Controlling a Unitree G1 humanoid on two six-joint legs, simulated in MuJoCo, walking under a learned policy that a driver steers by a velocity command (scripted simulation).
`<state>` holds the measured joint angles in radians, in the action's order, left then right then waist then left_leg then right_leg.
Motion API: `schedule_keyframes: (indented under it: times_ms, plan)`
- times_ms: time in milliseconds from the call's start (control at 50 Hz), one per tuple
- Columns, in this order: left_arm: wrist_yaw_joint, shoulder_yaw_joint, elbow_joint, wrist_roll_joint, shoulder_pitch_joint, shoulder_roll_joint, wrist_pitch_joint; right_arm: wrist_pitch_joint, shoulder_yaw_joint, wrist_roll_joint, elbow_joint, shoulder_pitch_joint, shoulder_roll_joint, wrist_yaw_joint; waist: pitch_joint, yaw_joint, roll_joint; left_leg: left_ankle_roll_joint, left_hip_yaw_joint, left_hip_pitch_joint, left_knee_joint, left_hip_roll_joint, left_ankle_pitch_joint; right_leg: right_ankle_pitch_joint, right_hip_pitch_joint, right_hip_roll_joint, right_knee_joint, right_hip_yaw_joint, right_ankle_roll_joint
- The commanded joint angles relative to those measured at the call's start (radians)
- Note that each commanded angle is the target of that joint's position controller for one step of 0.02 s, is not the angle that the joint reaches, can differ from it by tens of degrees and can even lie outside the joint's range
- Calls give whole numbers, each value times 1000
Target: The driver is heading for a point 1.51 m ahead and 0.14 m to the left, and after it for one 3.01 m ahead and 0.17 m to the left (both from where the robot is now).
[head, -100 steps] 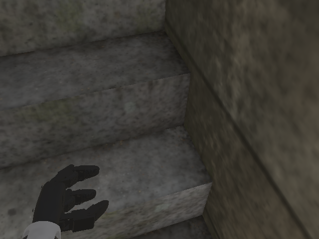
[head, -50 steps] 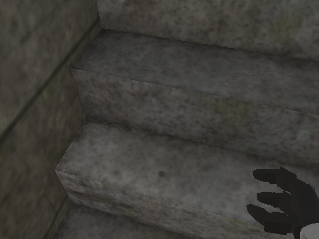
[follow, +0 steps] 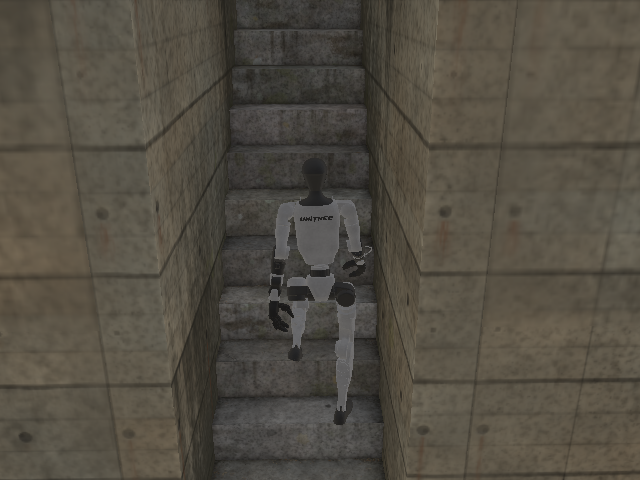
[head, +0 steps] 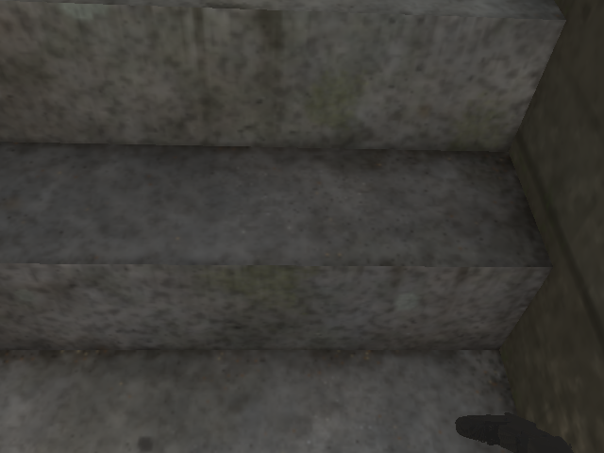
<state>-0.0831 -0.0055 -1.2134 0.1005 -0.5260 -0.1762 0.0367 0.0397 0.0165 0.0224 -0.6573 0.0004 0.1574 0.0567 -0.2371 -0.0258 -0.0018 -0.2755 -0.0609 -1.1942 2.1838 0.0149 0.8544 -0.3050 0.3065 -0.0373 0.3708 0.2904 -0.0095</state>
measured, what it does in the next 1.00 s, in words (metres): climbs: left foot 0.21 m higher, then right foot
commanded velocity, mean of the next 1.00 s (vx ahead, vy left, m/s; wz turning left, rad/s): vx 0.65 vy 0.00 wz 0.04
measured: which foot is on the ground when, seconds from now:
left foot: up 0.00-0.02, down 0.04-0.34, up 0.36-0.74, down 0.76-1.00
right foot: down 0.00-0.10, up 0.12-0.34, down 0.36-0.78, up 0.80-0.98, down 1.00-1.00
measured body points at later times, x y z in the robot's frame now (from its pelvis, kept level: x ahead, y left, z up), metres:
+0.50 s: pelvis +0.05 -0.01 +0.17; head +0.06 -0.03 +0.62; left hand -0.11 +0.20 +0.04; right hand +0.37 -0.05 +0.11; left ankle -0.02 +0.11 -0.39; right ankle +0.12 -0.09 -0.51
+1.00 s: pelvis +0.09 +0.11 +0.20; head +0.14 +0.08 +0.65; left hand +0.22 +0.43 +0.15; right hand +0.32 -0.08 +0.10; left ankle +0.03 +0.24 -0.49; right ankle +0.07 +0.07 -0.50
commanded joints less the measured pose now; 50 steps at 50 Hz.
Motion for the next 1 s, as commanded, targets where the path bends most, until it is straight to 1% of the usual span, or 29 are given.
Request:
schedule_keyframes:
  times_ms: [20, 40, 60, 80, 100, 120, 140, 180, 220, 260, 280, 300, 320, 340, 360, 380, 400, 440, 500, 580, 720, 780, 800, 820, 860, 880, 960, 980, 1000]
  plan:
    - [0, 45, 140, 17, 271, -301, 12, 32, 37, 50, 77, 59, 72, 34, -218, -209, 93, -33, 20, 154, -784, -69, -264, 1421, -343, -218, -17, -130, -201]
    - [-55, 71, 196, -3, 354, -384, -13, 65, 28, 22, 30, 93, 100, 22, -201, -238, -27, 65, 115, 426, -1112, 11, -286, 1628, -155, -285, 22, -182, -303]
    - [-91, 73, 226, 69, 280, -402, -42, 79, 12, -27, -18, 206, 140, 14, -336, -226, 85, 55, 150, 809, -1160, 72, -697, 1850, -99, -283, 191, -150, -317]
    - [118, 95, 339, -155, 369, -279, 41, 31, -27, -7, 21, 76, 111, -45, -156, -137, 112, 108, 108, 867, -1333, 52, -494, 1326, -141, -165, 487, -56, -106]
    - [155, 28, 342, -174, 224, -155, 69, 35, -25, -5, 21, -102, 130, -81, -146, -29, 355, 30, -88, 1122, -1360, -15, -539, 923, 372, -66, 791, -46, -20]
    - [162, 37, 383, -140, 222, -183, 78, 42, -31, -13, 11, -70, 82, -97, -120, -55, 383, 42, -159, 1166, -1494, 15, -664, 178, 541, 11, 1059, -102, 5]
    - [57, 102, 336, 116, -58, -215, 12, 29, -17, -22, 30, 217, 196, -56, -222, -1, 92, -42, -396, 1129, -1265, -126, -1607, 51, 445, 36, 1472, -336, -18]
    - [22, 119, 486, 30, 190, -203, 13, -36, -40, -15, 0, 139, 211, 9, 41, -34, 53, 18, -355, 904, -1249, -193, -1162, -117, 768, 67, 1672, -502, -92]
    - [67, 58, 570, 34, 361, -79, 26, -79, 7, 11, -162, 217, 55, 5, 197, -18, 39, 34, -268, 791, -1259, -94, -722, -178, 920, 66, 1546, -571, -166]
    - [125, 61, 620, 17, 205, -110, 50, -80, -1, 42, -56, 21, 131, 38, 113, 168, -40, 106, -79, 527, -1463, 58, -754, 11, 506, 61, 1286, -441, -85]
    - [153, 87, 559, 52, 12, -170, 41, -65, -31, -4, 70, -214, 216, 55, 86, 302, -66, 134, 25, 365, -1477, 105, -824, 43, 241, 100, 1064, -319, -2]
    - [123, 72, 497, 59, -135, -164, 18, -38, -59, -47, 97, -259, 303, 43, 95, 352, -22, 128, 62, 273, -1531, 87, -885, -342, 80, 221, 716, -154, 84]
    - [102, 69, 410, 23, -322, -133, -8, -6, -51, -16, 116, -263, 298, 29, 76, 368, -19, 172, 113, 149, -1418, 114, -1005, -192, -226, 252, 563, -140, 64]
    - [61, 48, 321, 25, -481, -86, -39, 6, -26, 31, 152, -413, 269, 41, 14, 462, 97, 130, 118, 17, -1226, 63, -1047, 20, -422, 291, 612, -17, 64]
    - [34, 41, 287, 35, -467, -86, -60, 19, 5, 69, 89, -316, 154, 57, 23, 435, -39, 61, 88, -40, -875, 58, -871, 84, -372, 227, 498, -178, 2]
    - [114, 67, 327, -136, -284, -88, -25, 1, 41, 103, 160, -493, -149, -8, 174, 474, -293, 193, 88, 79, -337, 173, -261, 57, -217, 71, 292, -561, -192]
    - [167, 27, 489, -143, 301, -75, 4, 22, 59, 112, 199, 21, -205, 3, 190, -103, -323, 225, -254, 183, -419, 37, -496, -524, 119, -28, 94, -1177, -244]
    - [181, 44, 581, -154, 531, -135, 22, 31, -26, 146, 158, 50, 64, 2, 254, -106, -102, 286, -111, 328, -449, -9, -730, -1009, 447, -122, -77, -1400, -263]
    - [174, 54, 490, -119, 360, -139, 57, 7, -34, 97, 171, -78, 67, -21, 265, -1, 24, 317, -85, 354, -560, 10, -691, -638, 343, -23, 71, -1130, -296]
    - [156, 75, 419, -85, 144, -128, 40, 17, -12, 45, 161, -137, 13, -34, 230, 105, -101, 309, -28, 383, -735, 45, -411, -391, 101, 70, 118, -976, -338]
    - [168, 119, 498, -91, 183, -146, 38, -7, -35, -13, 176, -99, 34, -61, 209, 71, -136, 284, -44, 605, -1433, 20, -295, -99, 104, 86, 334, -944, -299]
    - [160, 111, 596, -77, 328, -80, 6, -37, -45, -87, 94, 3, 4, -110, 216, 52, 79, 393, 78, 1148, -2016, -75, -905, -223, 395, 286, 584, -611, -162]
    - [138, 115, 661, -105, 349, -98, 20, -65, -58, 1, 96, 39, 43, -104, 42, 68, 327, 301, -3, 1585, -1641, -193, -1315, -271, 704, 253, 784, -376, -77]
    - [141, 104, 680, -95, 385, -113, 18, -79, -87, 25, 80, 74, 89, -104, -101, 28, 358, 207, -130, 1632, -1610, -311, -1353, -261, 764, 170, 980, -364, -77]
    - [152, 112, 649, -82, 371, -126, -2, -83, -88, 83, 104, -27, 96, -147, -166, 101, 161, 120, -139, 1298, -1646, -362, -1334, -71, 512, 40, 1320, -363, -23]
    - [138, 112, 638, -87, 263, -120, -19, -100, -84, 92, 101, -121, 118, -156, -110, 210, 116, 76, -114, 1180, -1691, -381, -1267, -12, 448, -29, 1287, -424, -44]
    - [94, 138, 570, -71, 92, -168, -38, -173, -79, 89, 122, -78, 119, -105, 85, 215, 80, 150, 220, 1020, -1484, -227, -1427, -194, 105, 115, 504, -219, -110]
    - [80, 149, 540, -71, -21, -191, -35, -156, -69, 45, 118, -79, 117, -120, 130, 311, 124, 215, 311, 921, -1224, -127, -1516, -82, -68, 111, 181, -169, -169]
    - [61, 136, 438, -67, -178, -148, -20, -123, -46, 13, 159, -163, 62, -119, 162, 396, -101, 203, 282, 629, -820, -53, -844, 354, -356, 55, -89, -209, -231]
Keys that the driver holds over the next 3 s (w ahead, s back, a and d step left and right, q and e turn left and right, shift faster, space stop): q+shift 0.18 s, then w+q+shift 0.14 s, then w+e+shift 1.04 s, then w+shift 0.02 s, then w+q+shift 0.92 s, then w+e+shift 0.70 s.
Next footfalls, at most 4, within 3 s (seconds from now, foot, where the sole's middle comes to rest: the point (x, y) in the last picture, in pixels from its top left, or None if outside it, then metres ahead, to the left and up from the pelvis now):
0.04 left None -0.01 0.12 -0.56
0.36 right None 0.16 -0.06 -0.55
0.76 left None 0.06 0.25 -0.55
1.00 right None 0.09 0.08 -0.55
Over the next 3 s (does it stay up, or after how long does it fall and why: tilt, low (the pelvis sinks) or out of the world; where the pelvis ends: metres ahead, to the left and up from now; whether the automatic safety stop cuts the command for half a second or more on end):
stays up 0.55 0.03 0.42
